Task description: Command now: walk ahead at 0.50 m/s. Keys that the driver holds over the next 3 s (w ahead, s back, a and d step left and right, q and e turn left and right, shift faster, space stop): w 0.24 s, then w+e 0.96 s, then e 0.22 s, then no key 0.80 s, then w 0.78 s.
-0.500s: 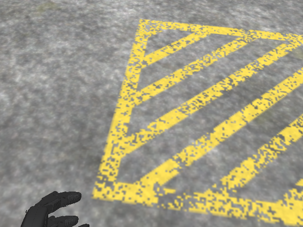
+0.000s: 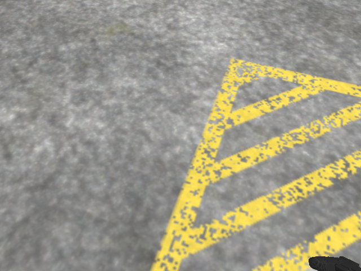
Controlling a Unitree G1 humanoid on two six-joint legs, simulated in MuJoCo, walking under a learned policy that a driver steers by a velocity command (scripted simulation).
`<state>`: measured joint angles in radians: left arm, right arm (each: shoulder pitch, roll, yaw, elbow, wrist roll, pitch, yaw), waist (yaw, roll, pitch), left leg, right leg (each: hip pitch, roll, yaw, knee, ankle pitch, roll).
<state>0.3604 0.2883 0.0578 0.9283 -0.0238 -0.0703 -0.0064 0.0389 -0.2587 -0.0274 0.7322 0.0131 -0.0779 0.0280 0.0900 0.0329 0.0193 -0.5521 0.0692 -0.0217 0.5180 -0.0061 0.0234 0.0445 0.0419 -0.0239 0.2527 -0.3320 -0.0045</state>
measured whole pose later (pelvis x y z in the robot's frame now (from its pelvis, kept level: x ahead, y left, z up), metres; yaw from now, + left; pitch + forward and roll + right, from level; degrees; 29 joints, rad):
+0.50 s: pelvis +0.28 +0.02 +0.00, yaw -6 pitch +2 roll +2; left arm 0.08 0.26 0.03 0.81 -0.02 -0.06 -0.04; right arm 0.34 -0.27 -0.05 0.91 0.00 -0.08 0.00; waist -0.07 -0.04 0.01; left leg 0.09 -0.05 0.13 0.17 -0.30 0.03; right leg -0.63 -0.07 0.01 0.59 0.06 -0.04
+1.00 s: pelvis +0.57 -0.04 +0.00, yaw -23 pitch +2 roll -1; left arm 0.35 0.29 0.08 0.78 -0.03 -0.04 0.01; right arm 0.02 -0.28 -0.04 0.71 0.00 -0.11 0.01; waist 0.09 0.04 0.02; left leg -0.57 0.03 -0.10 0.50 0.03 -0.05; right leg -0.10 0.12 0.18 0.40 -0.33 -0.07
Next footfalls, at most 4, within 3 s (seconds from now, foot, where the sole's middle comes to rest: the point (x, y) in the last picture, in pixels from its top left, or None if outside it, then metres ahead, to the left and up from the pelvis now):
0.04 left None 0.20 0.13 -0.77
0.60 right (232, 267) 0.49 -0.12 -0.77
1.06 left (203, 185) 0.82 0.00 -0.77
1.52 right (282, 185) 0.85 -0.33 -0.77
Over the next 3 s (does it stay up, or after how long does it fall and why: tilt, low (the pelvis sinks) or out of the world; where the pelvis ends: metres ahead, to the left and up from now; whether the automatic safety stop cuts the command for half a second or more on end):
stays up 1.13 -0.39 -0.02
